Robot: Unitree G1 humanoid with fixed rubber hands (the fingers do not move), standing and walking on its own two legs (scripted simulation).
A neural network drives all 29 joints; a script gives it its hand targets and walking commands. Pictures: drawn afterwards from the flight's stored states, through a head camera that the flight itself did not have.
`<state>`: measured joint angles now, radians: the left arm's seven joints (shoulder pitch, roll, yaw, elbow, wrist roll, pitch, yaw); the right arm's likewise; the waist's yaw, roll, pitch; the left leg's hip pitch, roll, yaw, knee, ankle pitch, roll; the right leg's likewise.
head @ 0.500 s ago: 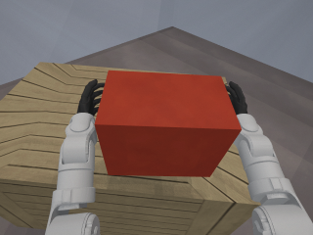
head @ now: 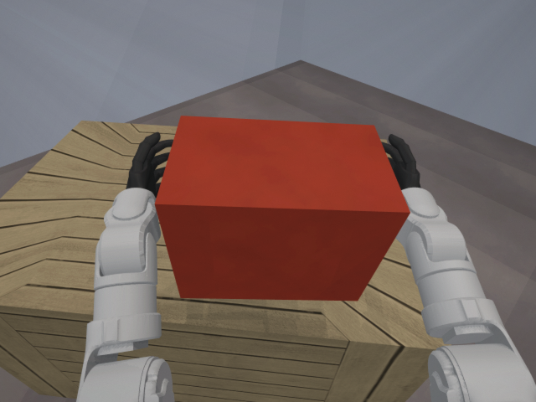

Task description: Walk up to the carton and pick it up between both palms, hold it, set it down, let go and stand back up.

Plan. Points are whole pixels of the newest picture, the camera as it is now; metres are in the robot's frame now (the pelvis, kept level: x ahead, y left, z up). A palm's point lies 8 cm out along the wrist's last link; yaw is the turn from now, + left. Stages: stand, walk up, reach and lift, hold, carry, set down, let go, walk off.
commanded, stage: hold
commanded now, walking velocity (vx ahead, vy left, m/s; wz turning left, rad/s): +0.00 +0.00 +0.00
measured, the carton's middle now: (274, 214) +0.35 +0.00 +0.13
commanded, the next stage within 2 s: none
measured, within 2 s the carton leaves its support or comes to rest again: neither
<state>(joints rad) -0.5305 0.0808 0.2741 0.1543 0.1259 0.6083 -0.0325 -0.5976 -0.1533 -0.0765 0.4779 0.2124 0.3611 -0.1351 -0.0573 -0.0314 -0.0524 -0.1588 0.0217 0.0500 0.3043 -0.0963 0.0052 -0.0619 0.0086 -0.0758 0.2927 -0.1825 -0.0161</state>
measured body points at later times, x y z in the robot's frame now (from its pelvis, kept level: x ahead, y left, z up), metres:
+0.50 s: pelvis -0.01 +0.00 +0.00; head -0.05 +0.03 +0.45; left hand +0.38 +0.19 +0.19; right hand +0.38 -0.18 +0.18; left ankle +0.05 +0.12 -0.75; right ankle -0.01 -0.10 -0.75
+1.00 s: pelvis +0.01 +0.01 +0.00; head -0.03 +0.03 +0.45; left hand +0.37 +0.19 +0.19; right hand +0.38 -0.18 +0.18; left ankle +0.05 +0.12 -0.75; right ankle -0.01 -0.10 -0.75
